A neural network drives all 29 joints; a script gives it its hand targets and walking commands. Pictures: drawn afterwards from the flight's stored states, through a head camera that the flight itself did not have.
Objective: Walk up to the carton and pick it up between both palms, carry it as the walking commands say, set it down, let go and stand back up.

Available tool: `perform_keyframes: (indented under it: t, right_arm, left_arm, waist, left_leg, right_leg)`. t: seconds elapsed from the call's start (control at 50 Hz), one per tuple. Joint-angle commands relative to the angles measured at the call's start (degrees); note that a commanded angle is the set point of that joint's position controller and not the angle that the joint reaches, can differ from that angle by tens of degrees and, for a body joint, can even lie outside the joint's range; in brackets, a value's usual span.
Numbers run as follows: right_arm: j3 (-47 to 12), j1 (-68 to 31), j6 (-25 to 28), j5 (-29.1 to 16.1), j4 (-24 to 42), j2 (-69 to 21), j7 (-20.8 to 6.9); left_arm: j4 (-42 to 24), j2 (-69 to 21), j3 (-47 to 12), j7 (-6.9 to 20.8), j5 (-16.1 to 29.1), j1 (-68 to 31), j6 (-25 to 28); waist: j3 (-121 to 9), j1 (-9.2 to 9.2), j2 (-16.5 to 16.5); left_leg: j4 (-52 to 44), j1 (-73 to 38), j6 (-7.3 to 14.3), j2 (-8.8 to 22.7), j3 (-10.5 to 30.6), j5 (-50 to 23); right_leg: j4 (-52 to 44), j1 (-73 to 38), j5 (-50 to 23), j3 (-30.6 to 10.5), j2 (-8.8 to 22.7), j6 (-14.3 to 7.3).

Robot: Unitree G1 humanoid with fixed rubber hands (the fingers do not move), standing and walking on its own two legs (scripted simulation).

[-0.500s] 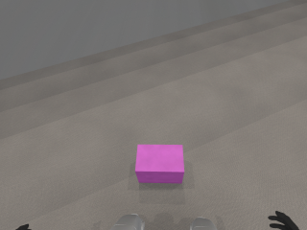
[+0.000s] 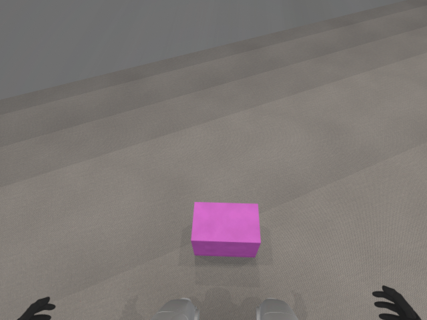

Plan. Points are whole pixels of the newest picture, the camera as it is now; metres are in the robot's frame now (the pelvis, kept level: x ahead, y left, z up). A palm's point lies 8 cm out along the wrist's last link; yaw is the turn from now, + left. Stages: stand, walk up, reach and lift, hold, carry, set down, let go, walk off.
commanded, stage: walk up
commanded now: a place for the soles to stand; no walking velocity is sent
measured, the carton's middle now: (225, 230) +0.51 -0.03 -0.64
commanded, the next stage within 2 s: none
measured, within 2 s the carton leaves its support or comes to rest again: neither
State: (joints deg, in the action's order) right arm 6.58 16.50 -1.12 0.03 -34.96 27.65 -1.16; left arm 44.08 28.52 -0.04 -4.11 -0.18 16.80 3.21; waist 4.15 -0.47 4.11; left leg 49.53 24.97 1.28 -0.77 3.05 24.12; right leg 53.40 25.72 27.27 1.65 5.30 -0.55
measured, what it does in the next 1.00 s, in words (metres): stands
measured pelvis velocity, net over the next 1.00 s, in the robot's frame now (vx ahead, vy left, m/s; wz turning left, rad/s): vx -0.01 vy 0.00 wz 0.03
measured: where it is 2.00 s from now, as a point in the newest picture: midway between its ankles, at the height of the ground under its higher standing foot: outside the picture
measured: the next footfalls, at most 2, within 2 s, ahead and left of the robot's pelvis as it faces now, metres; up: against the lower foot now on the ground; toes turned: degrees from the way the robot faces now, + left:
right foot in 1.46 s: +0.09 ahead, -0.16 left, +0.00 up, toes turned -5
left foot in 1.82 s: +0.12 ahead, +0.12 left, +0.00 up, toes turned -3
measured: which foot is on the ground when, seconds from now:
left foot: down 0.00-1.00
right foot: down 0.00-1.00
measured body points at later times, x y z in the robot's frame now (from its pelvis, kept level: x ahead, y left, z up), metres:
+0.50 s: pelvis -0.02 -0.01 +0.00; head +0.01 -0.03 +0.44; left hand +0.06 +0.34 -0.08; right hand +0.12 -0.35 -0.08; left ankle +0.01 +0.12 -0.70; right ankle +0.00 -0.17 -0.70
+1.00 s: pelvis -0.01 +0.00 +0.00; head +0.02 -0.01 +0.45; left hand +0.07 +0.35 -0.08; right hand +0.14 -0.33 -0.07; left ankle +0.01 +0.13 -0.70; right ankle +0.00 -0.16 -0.69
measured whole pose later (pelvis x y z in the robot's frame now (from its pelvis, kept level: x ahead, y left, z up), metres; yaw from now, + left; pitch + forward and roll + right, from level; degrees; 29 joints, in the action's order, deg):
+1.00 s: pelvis -0.01 +0.00 +0.00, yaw +2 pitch -1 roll -1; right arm 6.0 12.6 -0.4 0.0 -35.4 27.5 -1.0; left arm 45.0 28.3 0.0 -3.1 -0.2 15.8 3.4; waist 4.7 -0.5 2.4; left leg 48.4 23.9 0.4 -0.8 3.8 23.5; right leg 49.5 22.6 27.5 1.5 5.3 -0.2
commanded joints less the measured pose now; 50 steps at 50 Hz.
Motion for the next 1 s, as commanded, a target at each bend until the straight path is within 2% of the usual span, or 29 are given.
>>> perform_keyframes:
  t: [0.0,0.08,0.12,0.14,0.16,0.22,0.26,0.28,0.3,0.32,0.42,0.44,0.46,0.48,0.5,0.54,0.58,0.6,0.62,0.64,0.68,0.74,0.78,0.82,0.86,0.88,0.9,0.94,0.98]
  right_arm:
    - [3.07,-2.19,0.89,2.74,1.54,12.93,0.80]
    - [1.74,-3.59,-0.10,1.17,2.07,9.52,0.11]
    - [0.62,-4.16,0.06,0.57,3.36,5.46,0.38]
    - [0.82,-5.89,-0.17,0.91,3.65,6.47,0.88]
    - [1.25,-5.72,-0.40,1.77,3.55,7.81,0.76]
    - [1.38,0.93,-0.23,0.97,-1.01,8.40,-0.52]
    - [2.49,4.97,0.74,1.68,-3.21,8.44,-0.46]
    - [3.16,5.87,0.98,2.89,-3.43,10.22,0.04]
    - [3.40,3.42,1.17,3.66,-1.71,13.67,0.23]
    - [3.01,-0.02,1.59,3.27,-0.79,15.57,0.46]
    - [1.67,-9.84,0.06,2.35,1.23,10.80,0.20]
    - [1.20,-7.22,-0.08,1.85,0.91,8.02,-0.03]
    - [0.66,-5.20,0.27,1.48,1.72,5.48,-0.02]
    - [0.92,-5.90,0.33,1.82,1.79,6.16,0.62]
    - [1.61,-6.70,0.42,1.68,1.75,8.77,0.77]
    - [1.59,-1.68,0.44,1.71,-0.45,8.75,0.23]
    - [2.42,5.29,1.25,1.67,-4.29,8.69,0.09]
    - [2.91,4.60,1.66,2.63,-4.01,9.41,0.60]
    - [3.22,1.63,1.68,3.32,-2.47,12.77,0.88]
    - [2.44,-1.61,1.77,2.63,-0.72,13.26,0.77]
    - [2.12,-4.91,1.81,2.40,-0.70,13.38,0.86]
    - [0.69,-9.22,1.24,1.27,0.04,9.32,0.57]
    - [0.07,-6.59,1.21,0.74,0.39,5.38,0.79]
    - [0.69,-5.24,1.08,1.03,-0.40,7.78,0.69]
    - [1.14,0.07,1.93,1.55,-3.04,7.86,0.52]
    - [1.57,1.60,2.34,1.78,-4.05,9.27,0.52]
    - [2.30,-0.38,2.52,2.51,-2.95,11.69,0.84]
    - [1.93,-2.94,2.48,1.77,-1.36,13.34,0.67]
    - [1.48,-5.35,2.04,1.83,-1.27,12.09,0.76]
  left_arm:
    - [-0.35,9.89,5.42,0.14,-0.03,1.99,-0.13]
    - [0.25,9.89,5.62,0.06,-0.55,6.11,1.64]
    - [0.31,17.16,7.95,-0.35,-1.70,7.59,1.92]
    - [0.01,17.60,7.62,-0.34,-1.06,7.24,1.87]
    - [0.22,18.09,7.24,-0.53,-0.89,5.74,2.01]
    - [-2.14,15.32,6.53,-0.16,-1.12,-3.25,1.08]
    - [-2.49,13.29,5.80,0.61,-1.57,-3.42,0.32]
    - [-2.54,9.88,4.76,0.72,-1.69,-0.99,-0.12]
    - [-3.08,8.04,4.04,0.69,-1.27,-0.52,-0.32]
    - [-2.86,9.42,4.94,0.35,-1.11,-3.08,-0.79]
    - [1.33,10.13,5.97,1.05,-0.63,6.89,1.16]
    - [2.35,11.54,6.85,0.74,-1.23,8.35,1.74]
    - [1.23,15.45,7.92,0.37,-2.38,9.76,2.23]
    - [0.90,17.62,8.17,0.24,-2.02,8.45,2.25]
    - [-0.20,18.71,7.68,0.25,-1.67,5.23,2.11]
    - [-1.50,15.62,6.83,0.11,-1.47,-1.80,1.82]
    - [-2.42,11.91,5.10,0.84,-1.31,-5.96,0.87]
    - [-2.05,8.64,4.44,0.90,-1.34,-2.37,0.59]
    - [-2.10,6.44,4.07,0.92,-0.71,-1.31,0.40]
    - [-2.54,9.04,4.52,0.61,-0.53,-2.88,-0.08]
    - [-0.77,10.50,5.84,1.22,-0.36,-1.21,-0.07]
    - [1.51,9.89,5.94,1.38,-0.74,4.93,1.44]
    - [0.63,15.09,7.27,0.81,-2.03,6.62,2.25]
    - [-0.98,16.33,6.76,0.93,-1.28,0.54,2.08]
    - [-2.04,13.06,5.61,1.14,-1.10,-4.90,1.38]
    - [-2.63,10.85,5.31,1.19,-0.80,-4.89,0.82]
    - [-3.11,7.55,4.13,1.05,-0.35,-4.03,0.45]
    - [-1.69,9.84,5.02,0.99,-0.30,-2.74,-0.03]
    - [-1.09,8.29,5.01,1.20,-0.29,0.20,0.60]
  waist:
    - [-2.35,-0.08,4.68]
    - [-7.84,2.10,2.94]
    - [-8.56,3.84,-13.00]
    - [-7.44,3.82,-13.17]
    - [-8.03,2.79,-9.57]
    - [-4.34,-1.02,-14.25]
    - [-5.31,-3.39,-12.02]
    - [-5.98,-3.28,-4.83]
    - [-3.68,-2.34,6.78]
    - [-0.11,-1.69,5.12]
    - [-0.22,3.79,3.74]
    - [-2.34,4.33,-3.57]
    - [-4.51,4.58,-12.67]
    - [-3.30,4.26,-14.16]
    - [-4.70,3.73,-9.31]
    - [-3.38,0.12,-10.03]
    - [-4.60,-4.60,-10.79]
    - [-5.65,-3.66,-3.13]
    - [-4.23,-1.48,7.05]
    - [-2.10,-0.87,3.79]
    - [-0.58,0.25,2.99]
    - [-4.19,4.14,-0.23]
    - [-6.70,3.90,-10.81]
    - [-7.11,1.33,-11.87]
    - [-5.86,-2.97,-9.34]
    - [-7.37,-2.67,-3.13]
    - [-6.04,-1.56,4.13]
    - [-5.14,-1.15,3.95]
    - [-4.35,1.32,4.62]
  left_leg:
    - [-19.89,-3.31,10.44,11.36,21.64,-20.29]
    - [-9.48,-1.78,7.44,7.33,11.91,-27.38]
    - [9.05,10.72,0.49,-1.85,3.54,-10.53]
    - [13.54,11.64,0.18,-2.06,4.44,11.02]
    - [16.91,11.41,0.20,0.54,5.95,11.40]
    - [3.88,2.02,0.94,2.10,-1.30,5.92]
    - [-9.62,-10.66,1.54,-0.10,-4.47,-1.98]
    - [-15.93,-13.16,3.03,0.69,3.56,2.42]
    - [-24.50,-10.54,7.54,11.56,25.84,5.92]
    - [-30.48,-2.80,11.20,15.31,34.51,15.61]
    - [-18.41,8.03,7.40,6.76,14.26,3.14]
    - [-8.88,10.41,4.85,4.49,10.25,-2.55]
    - [5.30,14.88,1.60,-0.74,5.38,-4.65]
    - [10.27,16.23,-0.11,-2.26,3.75,9.92]
    - [12.71,11.91,-0.31,0.13,5.57,10.41]
    - [7.91,4.92,0.36,2.04,0.84,8.37]
    - [-10.46,-9.84,1.24,-0.12,-4.16,-1.96]
    - [-16.81,-13.09,3.09,2.35,4.89,-3.14]
    - [-22.53,-11.50,7.77,10.73,23.91,-3.87]
    - [-25.17,-6.82,11.24,13.49,28.37,-0.45]
    - [-23.93,1.61,12.13,12.62,25.77,1.71]
    - [-13.41,5.78,5.82,5.57,13.30,-9.16]
    - [5.59,10.45,0.75,-1.40,2.74,-8.67]
    - [6.91,3.54,0.13,1.12,0.64,8.77]
    - [-8.92,-5.15,2.00,1.89,-1.22,-5.67]
    - [-13.52,-9.24,3.49,4.28,5.18,-14.45]
    - [-19.01,-9.81,7.88,9.76,19.21,-16.02]
    - [-20.98,-8.47,13.16,13.92,24.84,-15.58]
    - [-18.28,-6.70,11.59,11.99,21.60,-20.70]
  right_leg:
    - [3.75,4.03,4.04,1.25,-2.84,-1.35]
    - [-16.40,-10.75,-9.17,0.98,-3.15,-2.15]
    - [-23.22,-19.04,-24.34,-22.69,13.89,-12.01]
    - [-23.92,-17.35,-38.11,-26.79,20.56,-17.49]
    - [-22.57,-15.26,-39.03,-25.65,21.60,-18.40]
    - [-19.34,-4.73,-21.82,-12.73,12.33,-12.03]
    - [-13.01,2.42,-11.18,-5.10,6.66,-7.21]
    - [-4.87,5.74,-3.39,-1.54,3.34,-4.64]
    - [4.79,12.76,4.56,2.78,-1.60,-1.22]
    - [6.36,12.73,8.06,-1.97,-1.83,-0.65]
    - [-11.91,-8.67,-3.23,2.53,-3.69,-1.70]
    - [-17.97,-13.68,-1.57,-3.43,-1.01,-2.78]
    - [-25.31,-17.46,-1.60,-20.03,8.65,-7.37]
    - [-28.49,-15.24,-13.73,-30.43,18.91,-13.75]
    - [-26.62,-12.34,-20.16,-28.93,20.36,-16.37]
    - [-21.84,-5.79,-21.10,-19.12,15.84,-14.56]
    - [-11.82,1.30,-18.57,-4.86,5.87,-6.65]
    - [-4.45,4.48,-14.73,-1.86,3.13,-4.11]
    - [3.06,10.06,-3.16,2.21,-1.42,-0.34]
    - [2.99,9.16,7.11,0.18,-2.01,-0.32]
    - [1.56,1.83,7.01,-1.49,-1.40,-0.78]
    - [-14.67,-12.89,-7.15,-0.77,-1.95,-2.56]
    - [-23.83,-17.16,-17.90,-20.79,11.77,-9.66]
    - [-22.30,-10.12,-27.80,-21.80,17.09,-15.19]
    - [-14.92,-3.13,-23.48,-9.93,9.26,-8.02]
    - [-7.95,-1.67,-20.28,-4.50,4.17,-4.47]
    - [0.29,3.83,-11.38,1.82,-1.49,-0.72]
    - [-0.06,4.37,8.49,-0.41,-2.34,-0.80]
    - [-7.02,1.14,3.29,0.00,-2.66,-1.48]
